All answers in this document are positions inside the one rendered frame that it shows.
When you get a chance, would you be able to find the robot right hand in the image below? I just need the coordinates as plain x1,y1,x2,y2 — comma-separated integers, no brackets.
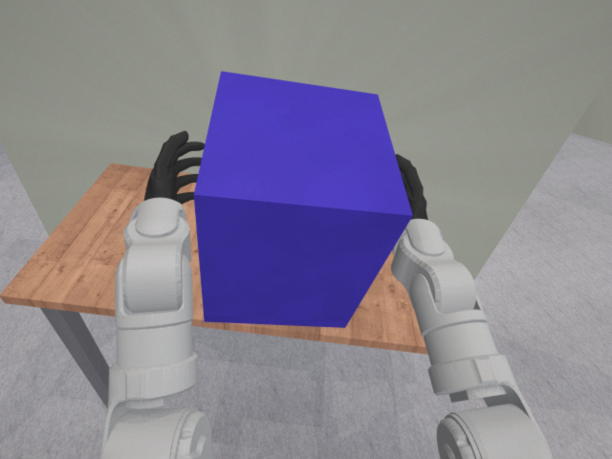
396,154,428,220

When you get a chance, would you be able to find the robot right forearm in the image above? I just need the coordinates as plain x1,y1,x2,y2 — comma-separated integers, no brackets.
391,219,553,459

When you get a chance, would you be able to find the right robot upper arm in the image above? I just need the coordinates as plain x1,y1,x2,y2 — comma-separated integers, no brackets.
437,404,551,459

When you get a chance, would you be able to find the table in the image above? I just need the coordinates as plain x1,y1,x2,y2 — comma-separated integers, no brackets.
0,164,428,407

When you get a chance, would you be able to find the left robot upper arm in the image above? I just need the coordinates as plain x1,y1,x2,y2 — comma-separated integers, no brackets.
102,407,212,459

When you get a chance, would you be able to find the carton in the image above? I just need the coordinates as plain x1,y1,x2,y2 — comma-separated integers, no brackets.
194,71,413,328

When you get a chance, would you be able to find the robot left hand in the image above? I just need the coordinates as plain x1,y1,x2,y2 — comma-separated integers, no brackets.
144,131,205,204

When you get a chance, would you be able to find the robot left forearm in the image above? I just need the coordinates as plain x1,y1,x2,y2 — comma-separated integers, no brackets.
100,198,198,459

